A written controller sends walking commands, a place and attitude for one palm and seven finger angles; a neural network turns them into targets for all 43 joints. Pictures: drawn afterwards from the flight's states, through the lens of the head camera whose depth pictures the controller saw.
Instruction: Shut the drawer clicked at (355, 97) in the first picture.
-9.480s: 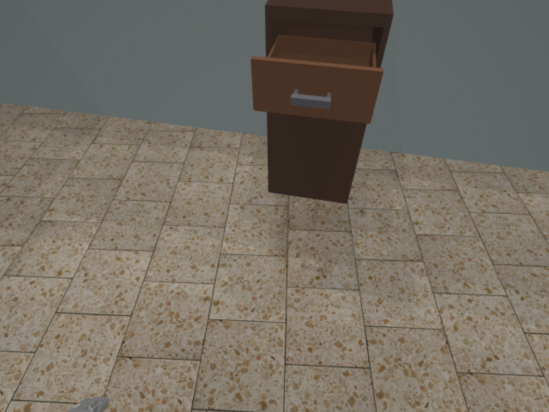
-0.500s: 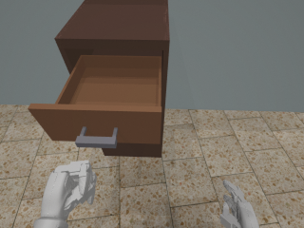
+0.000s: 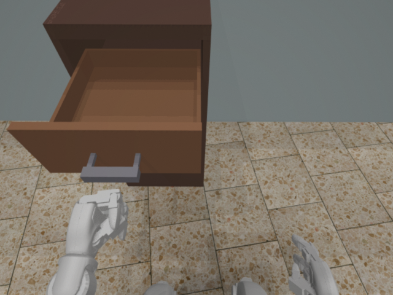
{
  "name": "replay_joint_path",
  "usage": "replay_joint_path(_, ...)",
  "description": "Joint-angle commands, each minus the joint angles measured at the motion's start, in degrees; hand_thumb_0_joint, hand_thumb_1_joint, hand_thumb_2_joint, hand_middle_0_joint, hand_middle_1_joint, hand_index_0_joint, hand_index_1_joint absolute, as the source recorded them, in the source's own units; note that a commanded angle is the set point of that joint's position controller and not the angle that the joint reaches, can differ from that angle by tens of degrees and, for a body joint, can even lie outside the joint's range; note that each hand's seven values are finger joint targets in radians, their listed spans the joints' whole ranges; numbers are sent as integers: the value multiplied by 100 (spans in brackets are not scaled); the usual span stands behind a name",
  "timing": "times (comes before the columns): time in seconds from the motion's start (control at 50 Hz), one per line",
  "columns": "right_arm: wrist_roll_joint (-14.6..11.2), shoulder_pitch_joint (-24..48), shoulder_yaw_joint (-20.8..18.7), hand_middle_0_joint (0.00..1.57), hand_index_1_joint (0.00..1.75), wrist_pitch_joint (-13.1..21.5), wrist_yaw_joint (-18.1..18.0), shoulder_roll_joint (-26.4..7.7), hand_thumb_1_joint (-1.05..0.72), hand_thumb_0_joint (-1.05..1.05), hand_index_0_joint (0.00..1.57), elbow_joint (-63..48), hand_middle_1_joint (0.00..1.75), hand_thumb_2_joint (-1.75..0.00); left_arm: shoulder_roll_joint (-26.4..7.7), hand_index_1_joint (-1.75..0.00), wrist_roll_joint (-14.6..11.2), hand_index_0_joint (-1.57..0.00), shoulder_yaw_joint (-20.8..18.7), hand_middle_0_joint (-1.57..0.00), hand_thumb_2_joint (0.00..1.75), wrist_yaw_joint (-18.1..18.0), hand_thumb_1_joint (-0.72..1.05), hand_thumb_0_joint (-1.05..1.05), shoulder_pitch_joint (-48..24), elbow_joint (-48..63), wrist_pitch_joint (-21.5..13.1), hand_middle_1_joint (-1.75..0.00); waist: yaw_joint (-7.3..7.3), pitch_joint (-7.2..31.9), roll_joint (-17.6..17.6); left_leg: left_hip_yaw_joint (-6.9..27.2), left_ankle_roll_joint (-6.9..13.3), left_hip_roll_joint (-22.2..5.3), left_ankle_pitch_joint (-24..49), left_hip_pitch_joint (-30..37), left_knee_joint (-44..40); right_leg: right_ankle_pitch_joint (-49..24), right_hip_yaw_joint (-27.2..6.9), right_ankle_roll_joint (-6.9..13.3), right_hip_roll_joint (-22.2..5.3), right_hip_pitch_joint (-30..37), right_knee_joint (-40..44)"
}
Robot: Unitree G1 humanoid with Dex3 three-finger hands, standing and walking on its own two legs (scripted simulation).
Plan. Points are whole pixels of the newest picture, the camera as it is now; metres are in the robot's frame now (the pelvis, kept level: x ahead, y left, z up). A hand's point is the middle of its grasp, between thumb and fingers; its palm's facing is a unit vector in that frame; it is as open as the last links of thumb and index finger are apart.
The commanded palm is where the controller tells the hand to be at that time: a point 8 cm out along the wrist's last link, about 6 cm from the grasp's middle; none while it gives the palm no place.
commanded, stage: bring the fist close to the handle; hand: left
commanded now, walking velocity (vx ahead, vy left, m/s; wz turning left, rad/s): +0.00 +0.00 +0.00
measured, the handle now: (113, 166) +0.35 +0.19 +0.05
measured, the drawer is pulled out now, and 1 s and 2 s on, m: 0.30 0.29 0.18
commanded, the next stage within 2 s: push the drawer shut in 0.56 s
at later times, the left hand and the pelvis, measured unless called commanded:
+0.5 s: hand (129, 216) +0.25 +0.14 +0.05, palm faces +0.02 -1.00 -0.04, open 3.3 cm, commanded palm +0.23 +0.19 +0.05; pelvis +0.00 +0.00 -0.01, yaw +0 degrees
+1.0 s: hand (132, 201) +0.28 +0.14 +0.04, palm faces +0.01 -1.00 -0.04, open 3.1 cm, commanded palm +0.28 +0.19 +0.05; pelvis -0.01 +0.00 -0.01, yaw +0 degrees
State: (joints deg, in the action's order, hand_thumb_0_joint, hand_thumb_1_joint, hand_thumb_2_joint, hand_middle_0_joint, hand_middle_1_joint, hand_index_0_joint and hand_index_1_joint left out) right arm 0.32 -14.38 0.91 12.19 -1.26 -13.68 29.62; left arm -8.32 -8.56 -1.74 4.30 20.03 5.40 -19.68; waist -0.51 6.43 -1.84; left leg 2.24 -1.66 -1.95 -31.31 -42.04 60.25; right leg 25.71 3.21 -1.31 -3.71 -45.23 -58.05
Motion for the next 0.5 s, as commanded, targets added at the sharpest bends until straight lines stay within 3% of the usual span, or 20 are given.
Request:
replay_joint_path(0.0, -53, 148, -331, 20, 30, 191, -73, -643, -90, 0, 20, -850, 30, -90, -574, -160, -63, -140, -467, -140, 90, -39, 90, 0, -596, 948, -420, -160, -35, 1388, 379, -221, 195, 262, 1867, 107, -770, -1493, 22, 213, 279, 1300, 606)
replay_joint_path(0.02, -53, 164, -331, 20, 30, 173, -60, -616, -90, 0, 20, -878, 30, -90, -411, -160, -71, -140, -332, -140, 90, -9, 90, 0, -608, 950, -436, -160, -34, 1451, 260, -242, 194, 275, 1899, 135, -741, -1561, 18, 207, 270, 1274, 570)
replay_joint_path(0.1, -52, 181, -329, 20, 30, 105, -42, -642, -90, 0, 20, -850, 30, -90, -506, -160, -54, -140, -361, -140, 90, 3, 90, 0, -816, 734, -477, -160, -53, 1391, 221, -209, 183, 256, 1888, -20, -661, -1522, 23, 226, 274, 1106, 460)
replay_joint_path(0.12, -44, 180, -325, 20, 30, 86, -36, -629, -90, 0, 20, -841, 30, -90, -374, -160, -42, -140, -243, -140, 90, 17, 90, 0, -987, 673, -490, -160, -101, 1422, 206, -214, 185, 264, 1853, -32, -619, -1505, 29, 215, 260, 1028, 422)
replay_joint_path(0.22, -64, 184, -347, 20, 30, 16, -18, -619, -90, 0, 20, -943, 30, -90, -436, -160, -31, -140, -251, -140, 90, -23, 90, 0, -963, 954, -503, -160, 8, 1772, -38, -203, 166, 248, 2048, 162, -677, -1588, 52, 248, 262, 1137, 342)
replay_joint_path(0.3, -71, 165, -333, 20, 30, -57, -14, -625, -90, 0, 20, -985, 30, -90, -437, -160, -8, -140, -229, -140, 90, -149, 90, 0, -778, 882, -417, -160, -45, 1541, 305, -176, 180, 230, 1912, 33, -708, -1490, 76, 230, 287, 1115, 416)
replay_joint_path(0.36, -73, 179, -324, 20, 30, -108, -5, -616, -90, 0, 20, -1001, 30, -90, -407, -160, 8, -140, -256, -140, 90, -197, 90, 0, -713, 788, -408, -160, -35, 1357, 271, -212, 170, 253, 1645, -74, -729, -1267, 58, 223, 277, 1054, 472)
replay_joint_path(0.4, -70, 223, -320, 20, 30, -132, -24, -631, -90, 0, 20, -1006, 30, -90, -490, -160, 16, -140, -301, -140, 90, -202, 90, 0, -874, 767, -428, -160, -70, 1289, 426, -195, 197, 253, 1475, -182, -715, -1068, 30, 218, 285, 1030, 515)
replay_joint_path(0.44, -69, 241, -307, 20, 30, -139, -29, -614, -90, 0, 20, -1006, 30, -90, -392, -160, 42, -140, -182, -140, 90, -174, 90, 0, -1072, 847, -478, -160, -87, 1367, 135, -207, 188, 265, 1460, -87, -713, -1034, 24, 227, 271, 951, 486)
replay_joint_path(0.48, -75, 210, -321, 20, 30, -120, -35, -618, -90, 0, 20, -996, 30, -90, -384, -160, 14, -140, -174, -140, 90, -164, 90, 0, -1053, 843, -512, -160, -94, 1391, 189, -193, 187, 253, 1491, -19, -706, -1056, 33, 230, 283, 935, 494)
